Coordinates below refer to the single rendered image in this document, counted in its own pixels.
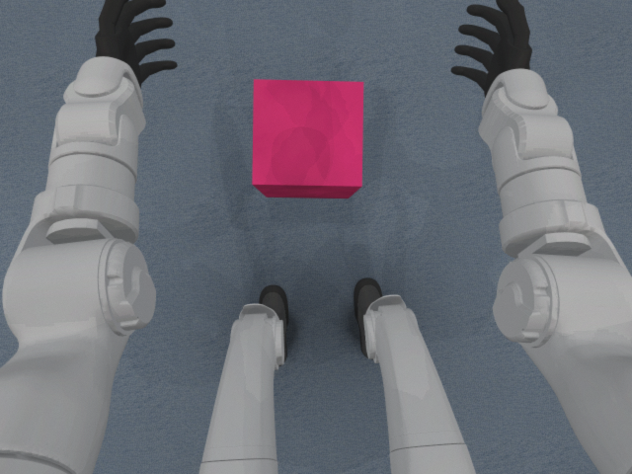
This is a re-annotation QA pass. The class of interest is left robot upper arm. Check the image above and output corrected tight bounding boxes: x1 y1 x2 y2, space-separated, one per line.
0 238 156 474

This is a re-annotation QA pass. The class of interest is robot shin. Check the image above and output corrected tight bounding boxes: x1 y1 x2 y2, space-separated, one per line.
230 304 279 338
365 295 419 327

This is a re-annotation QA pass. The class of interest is carton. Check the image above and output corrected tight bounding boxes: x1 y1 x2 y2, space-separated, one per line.
252 79 363 198

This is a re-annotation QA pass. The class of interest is left robot shin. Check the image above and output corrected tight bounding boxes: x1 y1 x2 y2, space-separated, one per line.
230 304 279 338

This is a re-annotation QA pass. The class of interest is robot right hand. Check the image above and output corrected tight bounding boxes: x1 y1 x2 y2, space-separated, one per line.
451 0 532 98

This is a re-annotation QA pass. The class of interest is right robot upper arm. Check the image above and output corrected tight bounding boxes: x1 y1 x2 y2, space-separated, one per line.
493 254 632 474

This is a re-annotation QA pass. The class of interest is left robot forearm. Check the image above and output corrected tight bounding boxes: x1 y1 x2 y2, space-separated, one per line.
2 56 146 338

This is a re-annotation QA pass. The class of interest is right robot forearm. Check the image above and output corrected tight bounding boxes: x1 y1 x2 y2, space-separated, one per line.
478 69 632 277

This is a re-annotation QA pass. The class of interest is right robot shin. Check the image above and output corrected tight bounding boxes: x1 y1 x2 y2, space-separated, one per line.
365 295 419 327

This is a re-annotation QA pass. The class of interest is robot left hand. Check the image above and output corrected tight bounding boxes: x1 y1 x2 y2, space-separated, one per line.
95 0 177 89

